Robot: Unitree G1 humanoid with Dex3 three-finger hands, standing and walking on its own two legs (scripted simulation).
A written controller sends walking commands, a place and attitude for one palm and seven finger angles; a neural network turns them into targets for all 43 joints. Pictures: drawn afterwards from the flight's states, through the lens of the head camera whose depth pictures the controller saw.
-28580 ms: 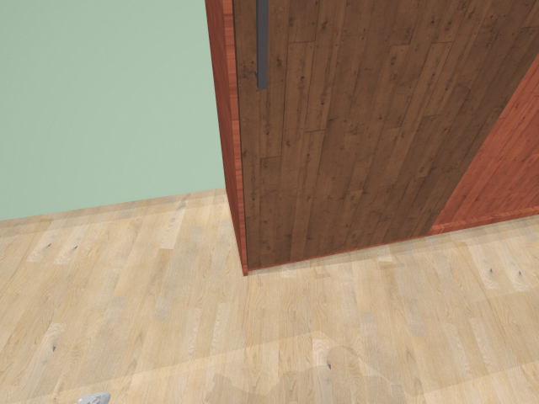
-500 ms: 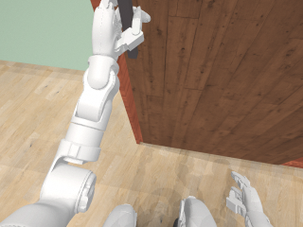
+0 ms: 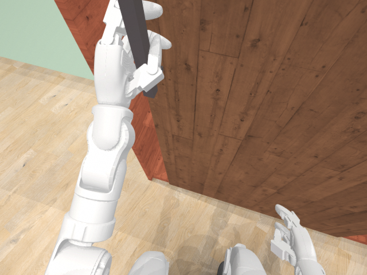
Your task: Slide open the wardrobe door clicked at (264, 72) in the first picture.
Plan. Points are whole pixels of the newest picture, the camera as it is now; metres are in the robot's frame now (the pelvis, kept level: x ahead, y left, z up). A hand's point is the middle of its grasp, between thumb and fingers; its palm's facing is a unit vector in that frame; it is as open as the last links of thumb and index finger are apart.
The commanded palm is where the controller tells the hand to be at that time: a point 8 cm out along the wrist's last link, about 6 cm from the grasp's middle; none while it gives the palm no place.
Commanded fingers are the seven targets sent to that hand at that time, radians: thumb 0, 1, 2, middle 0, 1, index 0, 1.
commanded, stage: step sideways, sliding the door along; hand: left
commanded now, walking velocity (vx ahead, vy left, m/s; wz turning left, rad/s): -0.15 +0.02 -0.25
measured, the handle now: (146, 38) +0.42 +0.14 +0.23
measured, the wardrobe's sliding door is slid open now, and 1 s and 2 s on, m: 0.11 0.43 0.59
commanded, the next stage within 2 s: none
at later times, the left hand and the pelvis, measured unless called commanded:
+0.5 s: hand (267, 106) +0.34 -0.04 +0.21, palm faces -0.32 -0.95 -0.04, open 6.8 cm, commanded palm +0.34 -0.03 +0.21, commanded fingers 0.00 0.90 0.90 -0.45 -1.40 -0.45 -1.40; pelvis +0.04 -0.03 +0.00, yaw -3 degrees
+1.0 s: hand out of the picture +0.32 -0.18 +0.21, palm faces -0.44 -0.88 -0.17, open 7.4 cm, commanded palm +0.33 -0.13 +0.20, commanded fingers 0.00 0.90 0.90 -0.45 -1.40 -0.45 -1.40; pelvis -0.03 -0.11 +0.00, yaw -13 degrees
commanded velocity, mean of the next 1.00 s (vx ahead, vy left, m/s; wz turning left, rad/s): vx -0.19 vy -0.20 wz -0.14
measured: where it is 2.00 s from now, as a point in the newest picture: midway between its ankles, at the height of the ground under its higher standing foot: outside the picture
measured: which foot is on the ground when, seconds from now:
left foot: down 0.00-0.70, up 0.72-1.00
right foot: up 0.00-0.10, down 0.12-0.38, up 0.40-0.66, down 0.68-1.00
